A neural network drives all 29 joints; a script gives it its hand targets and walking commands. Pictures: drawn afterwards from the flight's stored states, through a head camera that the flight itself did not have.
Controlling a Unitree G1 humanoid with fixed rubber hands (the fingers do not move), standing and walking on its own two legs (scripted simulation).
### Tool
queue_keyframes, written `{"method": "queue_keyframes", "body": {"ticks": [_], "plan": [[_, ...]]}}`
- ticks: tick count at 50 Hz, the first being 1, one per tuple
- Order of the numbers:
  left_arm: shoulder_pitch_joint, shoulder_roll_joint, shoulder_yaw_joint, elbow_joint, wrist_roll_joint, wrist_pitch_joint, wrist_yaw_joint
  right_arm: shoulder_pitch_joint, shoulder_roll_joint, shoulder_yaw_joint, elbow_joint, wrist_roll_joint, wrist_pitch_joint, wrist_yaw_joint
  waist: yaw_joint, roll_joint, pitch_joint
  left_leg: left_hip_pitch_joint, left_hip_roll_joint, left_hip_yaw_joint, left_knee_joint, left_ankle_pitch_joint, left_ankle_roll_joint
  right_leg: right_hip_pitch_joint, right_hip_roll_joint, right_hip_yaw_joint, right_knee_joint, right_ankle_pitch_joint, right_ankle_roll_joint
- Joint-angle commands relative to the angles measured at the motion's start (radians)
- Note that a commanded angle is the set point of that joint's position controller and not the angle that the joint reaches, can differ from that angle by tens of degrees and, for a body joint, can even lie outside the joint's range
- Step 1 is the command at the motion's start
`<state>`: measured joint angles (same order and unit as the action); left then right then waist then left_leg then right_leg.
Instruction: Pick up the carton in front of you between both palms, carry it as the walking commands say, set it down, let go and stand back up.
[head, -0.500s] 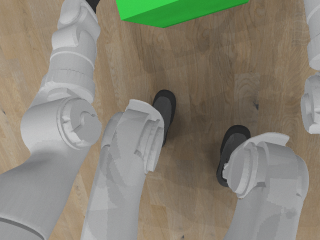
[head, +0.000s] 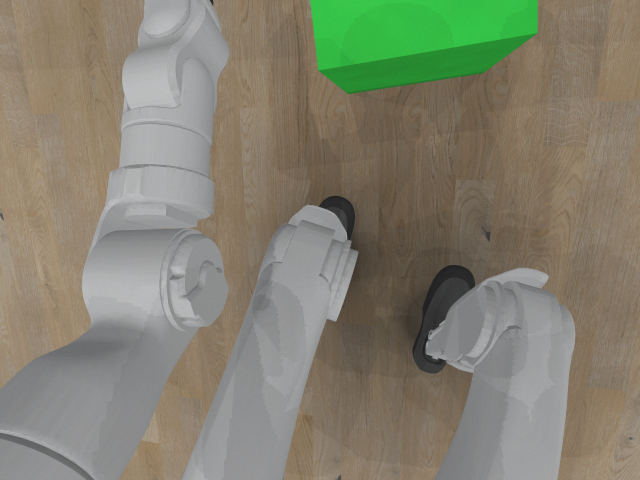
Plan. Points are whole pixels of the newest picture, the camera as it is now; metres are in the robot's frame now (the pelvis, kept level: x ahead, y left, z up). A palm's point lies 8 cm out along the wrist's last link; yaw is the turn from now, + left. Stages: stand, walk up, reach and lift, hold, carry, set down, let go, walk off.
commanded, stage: set down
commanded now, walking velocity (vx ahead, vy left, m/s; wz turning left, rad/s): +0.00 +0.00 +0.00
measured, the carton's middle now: out of the picture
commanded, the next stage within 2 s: let go in 0.60 s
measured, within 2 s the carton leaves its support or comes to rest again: neither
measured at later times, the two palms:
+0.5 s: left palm out of the picture +0.50 +0.25 +0.03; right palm out of the picture +0.65 -0.10 +0.03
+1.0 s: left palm out of the picture +0.43 +0.23 +0.15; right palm out of the picture +0.52 -0.15 +0.13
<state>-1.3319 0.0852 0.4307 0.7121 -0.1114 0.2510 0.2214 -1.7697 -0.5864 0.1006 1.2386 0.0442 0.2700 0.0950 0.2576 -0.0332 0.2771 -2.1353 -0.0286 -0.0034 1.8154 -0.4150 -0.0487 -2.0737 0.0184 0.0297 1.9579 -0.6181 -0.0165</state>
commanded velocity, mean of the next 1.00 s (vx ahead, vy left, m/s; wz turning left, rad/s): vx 0.00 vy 0.00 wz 0.00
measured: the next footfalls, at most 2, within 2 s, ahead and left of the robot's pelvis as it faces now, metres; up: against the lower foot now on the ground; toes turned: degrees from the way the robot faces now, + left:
none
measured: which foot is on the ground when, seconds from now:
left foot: down 0.00-1.00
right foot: down 0.00-1.00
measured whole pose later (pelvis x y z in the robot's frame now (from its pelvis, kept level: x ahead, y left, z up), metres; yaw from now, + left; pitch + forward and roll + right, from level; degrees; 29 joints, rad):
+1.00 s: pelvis +0.06 +0.01 +0.24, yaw -5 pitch +37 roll +0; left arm -0.54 0.07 0.31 0.50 0.10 0.17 -0.08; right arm -0.82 -0.16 -0.25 0.70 -0.18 0.21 -0.10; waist 0.18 0.00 -0.03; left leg -1.28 0.02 -0.01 0.85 -0.22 -0.01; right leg -1.23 0.07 0.08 0.90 -0.33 0.01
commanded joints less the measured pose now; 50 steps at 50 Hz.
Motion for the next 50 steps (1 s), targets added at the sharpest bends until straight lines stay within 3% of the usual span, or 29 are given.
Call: {"method": "queue_keyframes", "body": {"ticks": [1, 7, 15, 29, 34, 38, 42, 45, 50], "plan": [[-0.203, 0.087, -0.001, -0.133, 0.005, -0.001, -0.001, -0.315, -0.102, -0.031, -0.127, -0.016, -0.012, 0.005, 0.065, -0.161, -1.221, 0.802, -0.030, 0.110, -0.152, 0.345, -0.040, 0.452, 0.048, -0.036, -0.236, 0.173, -0.022], [-0.130, 0.101, 0.030, -0.192, 0.023, 0.024, -0.004, -0.288, -0.064, -0.037, -0.207, -0.029, 0.019, 0.011, 0.092, -0.240, -1.345, 0.787, -0.043, 0.130, -0.253, 0.412, -0.035, 0.656, 0.061, -0.032, -0.322, 0.296, -0.004], [-0.044, 0.087, 0.060, -0.249, 0.055, 0.049, -0.030, -0.223, -0.018, -0.078, -0.256, -0.078, 0.048, 0.019, 0.093, -0.292, -1.370, 0.778, -0.049, 0.145, -0.405, 0.448, -0.032, 0.828, 0.073, -0.019, -0.475, 0.399, 0.013], [0.064, 0.051, 0.079, -0.259, 0.107, 0.039, -0.067, -0.104, 0.013, -0.148, -0.222, -0.125, 0.032, 0.029, 0.086, -0.244, -1.306, 0.980, -0.040, 0.137, -0.663, 0.539, -0.039, 0.986, 0.080, -0.010, -0.752, 0.487, 0.024], [0.146, 0.021, 0.075, -0.270, 0.150, 0.021, -0.103, 0.013, 0.050, -0.217, -0.234, -0.169, 0.012, 0.023, 0.053, -0.205, -1.310, 1.093, -0.036, 0.131, -0.740, 0.594, -0.039, 1.041, 0.085, -0.008, -0.848, 0.561, 0.027], [0.313, 0.010, 0.048, -0.310, 0.200, -0.010, -0.161, 0.203, 0.140, -0.297, -0.333, -0.218, -0.007, -0.012, 0.025, -0.179, -1.384, 1.202, -0.037, 0.129, -0.795, 0.689, -0.031, 1.151, 0.094, -0.005, -0.920, 0.714, 0.032], [0.508, 0.049, -0.002, -0.349, 0.229, -0.056, -0.231, 0.435, 0.273, -0.354, -0.491, -0.243, -0.036, -0.091, 0.000, -0.161, -1.407, 1.263, -0.036, 0.114, -0.845, 0.711, -0.016, 1.285, 0.089, 0.014, -0.986, 0.839, 0.042], [0.609, 0.088, -0.046, -0.350, 0.230, -0.081, -0.274, 0.575, 0.356, -0.358, -0.598, -0.241, -0.058, -0.157, -0.010, -0.139, -1.333, 1.322, -0.037, 0.099, -0.898, 0.649, -0.004, 1.337, 0.084, 0.021, -1.055, 0.778, 0.055], [0.797, 0.131, -0.148, -0.305, 0.195, -0.119, -0.324, 0.798, 0.404, -0.337, -0.721, -0.214, -0.103, -0.232, -0.042, -0.096, -1.138, 1.511, -0.020, 0.072, -0.985, 0.542, 0.015, 1.303, 0.079, 0.002, -1.192, 0.539, 0.067]]}}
